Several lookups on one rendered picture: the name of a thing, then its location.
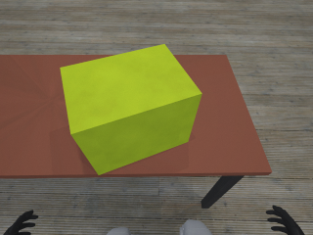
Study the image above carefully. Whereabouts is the left robot hand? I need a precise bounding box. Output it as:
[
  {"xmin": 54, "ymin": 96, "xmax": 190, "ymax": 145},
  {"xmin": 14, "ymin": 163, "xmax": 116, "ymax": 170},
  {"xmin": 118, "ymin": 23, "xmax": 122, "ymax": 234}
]
[{"xmin": 3, "ymin": 210, "xmax": 38, "ymax": 235}]

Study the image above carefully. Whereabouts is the carton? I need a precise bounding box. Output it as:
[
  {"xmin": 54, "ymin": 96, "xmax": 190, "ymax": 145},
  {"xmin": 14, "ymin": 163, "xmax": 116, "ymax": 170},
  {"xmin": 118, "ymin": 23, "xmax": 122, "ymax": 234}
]
[{"xmin": 60, "ymin": 44, "xmax": 202, "ymax": 175}]

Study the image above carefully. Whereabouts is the right robot hand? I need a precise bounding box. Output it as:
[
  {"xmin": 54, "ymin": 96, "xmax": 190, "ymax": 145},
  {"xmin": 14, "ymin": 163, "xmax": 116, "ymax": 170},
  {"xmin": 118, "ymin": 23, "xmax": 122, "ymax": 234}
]
[{"xmin": 266, "ymin": 205, "xmax": 305, "ymax": 235}]

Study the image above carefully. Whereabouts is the robot right thigh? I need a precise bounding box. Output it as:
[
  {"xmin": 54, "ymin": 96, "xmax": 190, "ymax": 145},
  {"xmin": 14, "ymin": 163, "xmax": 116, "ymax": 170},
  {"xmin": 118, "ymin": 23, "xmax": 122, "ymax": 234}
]
[{"xmin": 179, "ymin": 220, "xmax": 213, "ymax": 235}]

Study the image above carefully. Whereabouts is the table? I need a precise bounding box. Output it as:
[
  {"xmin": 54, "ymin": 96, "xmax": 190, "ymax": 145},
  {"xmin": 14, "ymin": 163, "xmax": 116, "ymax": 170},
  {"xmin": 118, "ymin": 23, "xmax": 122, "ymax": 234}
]
[{"xmin": 0, "ymin": 55, "xmax": 272, "ymax": 209}]

